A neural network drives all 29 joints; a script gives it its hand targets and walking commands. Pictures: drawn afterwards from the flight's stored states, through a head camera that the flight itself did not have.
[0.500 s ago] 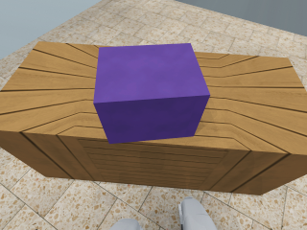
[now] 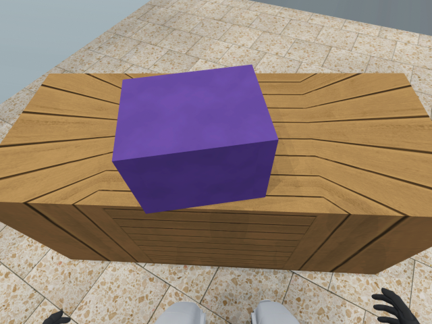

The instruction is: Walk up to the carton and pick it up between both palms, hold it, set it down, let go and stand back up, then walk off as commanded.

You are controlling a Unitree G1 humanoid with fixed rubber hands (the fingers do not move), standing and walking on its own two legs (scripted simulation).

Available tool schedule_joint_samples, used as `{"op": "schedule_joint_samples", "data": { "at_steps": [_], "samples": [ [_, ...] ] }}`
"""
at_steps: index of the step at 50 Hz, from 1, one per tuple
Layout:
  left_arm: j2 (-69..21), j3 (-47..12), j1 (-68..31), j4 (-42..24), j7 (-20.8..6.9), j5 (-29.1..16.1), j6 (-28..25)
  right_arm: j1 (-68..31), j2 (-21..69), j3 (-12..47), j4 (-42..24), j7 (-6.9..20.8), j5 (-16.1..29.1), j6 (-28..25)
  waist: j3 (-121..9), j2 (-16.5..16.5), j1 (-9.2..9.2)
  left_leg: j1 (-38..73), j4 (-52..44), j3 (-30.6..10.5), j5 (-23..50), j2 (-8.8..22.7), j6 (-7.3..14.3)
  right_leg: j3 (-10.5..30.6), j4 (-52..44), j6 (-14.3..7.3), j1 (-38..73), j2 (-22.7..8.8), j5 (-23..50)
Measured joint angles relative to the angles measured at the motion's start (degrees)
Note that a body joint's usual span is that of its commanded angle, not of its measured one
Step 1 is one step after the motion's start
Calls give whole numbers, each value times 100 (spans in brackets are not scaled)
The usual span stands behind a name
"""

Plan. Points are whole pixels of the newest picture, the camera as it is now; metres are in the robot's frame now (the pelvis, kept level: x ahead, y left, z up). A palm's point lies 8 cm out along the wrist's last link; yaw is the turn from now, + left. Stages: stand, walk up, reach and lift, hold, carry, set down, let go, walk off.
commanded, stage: walk up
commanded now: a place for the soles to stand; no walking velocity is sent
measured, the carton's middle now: (197, 141) +0.51 +0.07 -0.03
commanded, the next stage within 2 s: none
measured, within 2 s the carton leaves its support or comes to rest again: neither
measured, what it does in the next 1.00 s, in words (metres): steps on the spot: left foot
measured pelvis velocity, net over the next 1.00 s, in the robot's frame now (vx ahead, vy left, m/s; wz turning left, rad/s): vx -0.01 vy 0.00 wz -0.02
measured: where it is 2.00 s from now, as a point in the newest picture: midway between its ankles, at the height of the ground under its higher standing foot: outside the picture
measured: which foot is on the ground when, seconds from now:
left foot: up 0.00-0.12, down 0.14-1.00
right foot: down 0.00-1.00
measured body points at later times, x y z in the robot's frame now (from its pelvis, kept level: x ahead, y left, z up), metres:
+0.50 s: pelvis +0.00 -0.01 +0.00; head +0.04 -0.03 +0.45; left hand +0.08 +0.32 -0.09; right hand +0.12 -0.33 -0.11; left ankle +0.01 +0.13 -0.71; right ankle +0.02 -0.13 -0.72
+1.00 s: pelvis -0.01 +0.00 +0.00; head +0.02 -0.01 +0.45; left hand +0.08 +0.32 -0.09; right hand +0.12 -0.33 -0.10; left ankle +0.01 +0.13 -0.72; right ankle +0.02 -0.13 -0.72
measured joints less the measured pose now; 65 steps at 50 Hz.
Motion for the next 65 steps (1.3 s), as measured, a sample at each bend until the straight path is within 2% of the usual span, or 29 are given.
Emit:
{"op": "schedule_joint_samples", "data": {
  "at_steps": [3,7,9,11,15,18,19,21,25,26,28,29,32,39,41,45,65],
  "samples": [
    [0,-1,-1,1,-29,0,24,-109,-1,0,72,68,0,3,-5,14,-3,-43,-294,-3,153,31,29,-6,1,-9,-4,-46,25],
    [-2,-1,-31,3,-104,0,132,-63,-2,-1,243,82,0,4,-6,7,-5,320,-1174,-4,1043,33,20,-9,172,154,-54,-43,-18],
    [-3,0,-46,6,-106,0,214,3,26,-2,375,66,0,4,-4,-58,-6,336,-1174,29,1466,27,-55,0,510,60,-138,-26,-383],
    [-3,0,-46,5,-106,0,257,74,44,4,477,60,0,3,-5,-98,-7,399,-1205,28,1427,64,-87,-2,1063,47,-236,63,-787],
    [0,-1,-44,-1,-168,0,244,34,46,6,510,58,0,-28,-31,-178,0,320,-1297,36,1427,125,-80,8,1466,47,-233,81,-864],
    [5,0,-38,-8,-203,0,161,-54,49,7,436,67,0,-47,-43,-240,9,154,-1271,50,1437,126,-117,19,483,25,144,75,-878],
    [-10,-13,-42,-4,-203,0,114,-117,46,6,432,67,0,-45,-24,-200,1,112,-1230,38,1421,161,-139,7,242,41,196,106,-640],
    [-22,-68,-43,1,-203,0,11,-202,45,10,404,61,0,-48,-18,-86,-1,106,-1166,36,1441,229,-96,6,200,87,204,184,-469],
    [-22,-69,-44,5,-183,0,-109,-259,44,12,357,6,0,-46,-125,-15,-2,72,-1031,35,654,229,-25,10,198,54,203,150,-487],
    [-22,-70,-44,6,-183,0,-112,-290,43,13,357,7,0,-47,-128,0,-3,98,-1106,33,739,229,-2,8,199,56,201,145,-490],
    [-23,-70,-48,7,-183,0,-93,-337,43,13,369,13,0,-74,-127,22,-3,201,-1387,32,1506,231,19,7,245,97,200,144,-506],
    [-23,-70,-57,8,-183,0,-72,-348,46,16,384,16,0,-88,-127,14,-3,222,-1395,34,1650,231,-62,9,293,106,201,140,-517],
    [-22,-70,-65,8,-183,0,-3,-343,47,46,447,36,0,-99,-205,-56,-2,271,-1389,37,1491,230,-233,9,370,45,201,138,-527],
    [-22,-87,-64,6,-185,0,-96,-422,47,46,508,71,0,-100,-267,-110,-2,234,-1300,38,1232,225,-132,10,311,60,219,135,-533],
    [-22,-87,-64,6,-185,0,-92,-420,47,46,549,83,0,-99,-268,-101,-2,233,-1327,36,1371,226,-124,10,308,67,219,135,-530],
    [-22,-87,-72,7,-185,0,-51,-376,47,51,641,90,0,-107,-268,-113,-2,240,-1350,37,1475,228,-204,12,310,87,219,132,-530],
    [-22,-88,-73,6,-190,0,-87,-503,47,55,680,95,0,-110,-268,-94,-2,229,-1335,38,1453,223,-194,13,299,126,219,125,-528]
  ]
}}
